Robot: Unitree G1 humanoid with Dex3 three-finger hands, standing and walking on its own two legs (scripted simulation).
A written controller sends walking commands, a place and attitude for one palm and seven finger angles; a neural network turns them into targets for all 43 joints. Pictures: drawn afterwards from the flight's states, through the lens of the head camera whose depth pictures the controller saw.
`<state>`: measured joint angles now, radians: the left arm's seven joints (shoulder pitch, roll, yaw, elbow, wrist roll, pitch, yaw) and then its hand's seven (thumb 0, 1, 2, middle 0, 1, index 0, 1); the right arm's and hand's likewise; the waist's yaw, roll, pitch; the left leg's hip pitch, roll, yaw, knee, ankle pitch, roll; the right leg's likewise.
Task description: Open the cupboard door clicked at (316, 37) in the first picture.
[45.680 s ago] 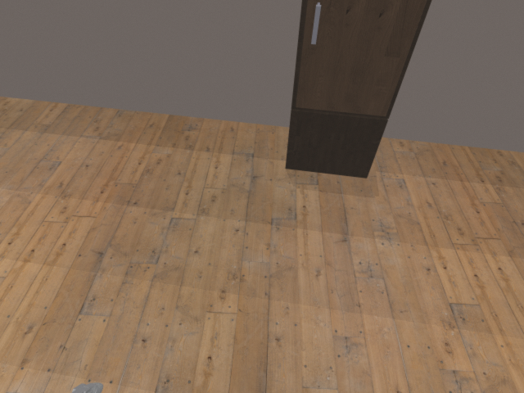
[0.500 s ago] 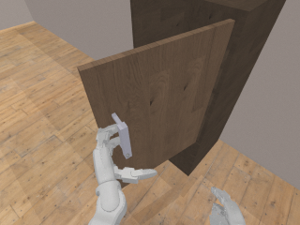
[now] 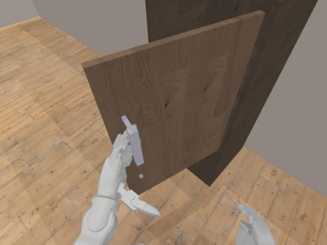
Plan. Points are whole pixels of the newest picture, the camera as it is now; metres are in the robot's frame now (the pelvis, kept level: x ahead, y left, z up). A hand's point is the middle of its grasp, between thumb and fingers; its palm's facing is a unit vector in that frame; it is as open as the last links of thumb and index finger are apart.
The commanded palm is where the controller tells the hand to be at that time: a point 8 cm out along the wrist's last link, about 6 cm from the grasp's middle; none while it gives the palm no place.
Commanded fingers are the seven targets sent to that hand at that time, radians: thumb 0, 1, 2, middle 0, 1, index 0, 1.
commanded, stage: slide the hand sideways off the handle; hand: left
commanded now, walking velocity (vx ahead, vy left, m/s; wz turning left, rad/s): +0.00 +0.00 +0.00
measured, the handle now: (132, 141) +0.34 +0.10 +0.09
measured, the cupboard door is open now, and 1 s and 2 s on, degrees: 75 75 75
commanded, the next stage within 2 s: draw the hand back to the body in 0.98 s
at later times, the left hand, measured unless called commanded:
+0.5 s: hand (122, 193) +0.21 +0.10 +0.08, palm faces -0.03 -1.00 -0.03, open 16.4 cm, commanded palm +0.19 +0.16 +0.08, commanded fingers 0.00 -0.50 0.30 -0.15 -0.30 -0.15 -0.30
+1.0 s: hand (92, 211) +0.18 +0.16 +0.07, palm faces -0.02 -1.00 -0.04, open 16.3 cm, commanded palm +0.15 +0.21 +0.08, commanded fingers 0.00 -0.50 0.30 -0.15 -0.30 -0.15 -0.30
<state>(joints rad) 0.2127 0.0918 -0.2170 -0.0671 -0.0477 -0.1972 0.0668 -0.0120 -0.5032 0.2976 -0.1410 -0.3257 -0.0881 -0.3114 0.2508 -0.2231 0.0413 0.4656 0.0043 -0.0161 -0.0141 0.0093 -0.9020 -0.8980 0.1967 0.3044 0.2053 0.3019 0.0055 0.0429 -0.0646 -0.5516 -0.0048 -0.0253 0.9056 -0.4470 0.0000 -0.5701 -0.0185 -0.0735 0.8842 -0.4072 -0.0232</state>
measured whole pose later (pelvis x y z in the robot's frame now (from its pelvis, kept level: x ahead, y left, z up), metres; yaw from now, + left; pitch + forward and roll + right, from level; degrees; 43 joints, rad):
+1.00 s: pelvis +0.01 +0.01 -0.02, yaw +0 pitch +9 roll -2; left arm 0.69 0.20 0.03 -0.39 -0.21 -0.27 -0.16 -0.01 -0.50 0.30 -0.15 -0.30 -0.15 -0.30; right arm 0.29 -0.22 0.01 0.39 0.04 -0.09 -0.05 0.01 -0.90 -0.90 0.20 0.30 0.20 0.30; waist 0.01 0.04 -0.13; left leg -0.69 0.01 -0.04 1.06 -0.53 0.00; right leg -0.69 0.00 -0.08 1.00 -0.47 -0.02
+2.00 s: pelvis +0.04 +0.02 +0.04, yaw -1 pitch -1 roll -1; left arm 0.58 0.33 0.21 -0.47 -0.05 -0.02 0.12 0.00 0.11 0.56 -0.18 -0.30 -0.18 -0.30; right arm 0.26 -0.22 0.06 0.55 0.02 -0.12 -0.10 0.01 -0.90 -0.90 0.20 0.30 0.21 0.30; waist 0.06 0.05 -0.03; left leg -0.23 0.00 0.00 0.62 -0.38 0.02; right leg -0.24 -0.01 -0.04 0.57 -0.31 0.00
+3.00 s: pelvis +0.02 +0.02 +0.05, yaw -5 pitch -1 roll -1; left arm 0.50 0.37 0.39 -0.39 -0.04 -0.15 0.11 0.01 0.89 0.90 -0.21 -0.30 -0.21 -0.30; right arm 0.16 -0.24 0.01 0.58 0.01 -0.04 -0.06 0.01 -0.90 -0.90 0.20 0.30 0.21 0.30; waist 0.02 0.05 0.02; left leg -0.17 0.02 0.05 0.44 -0.26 0.02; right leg -0.20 0.02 0.01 0.39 -0.18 0.00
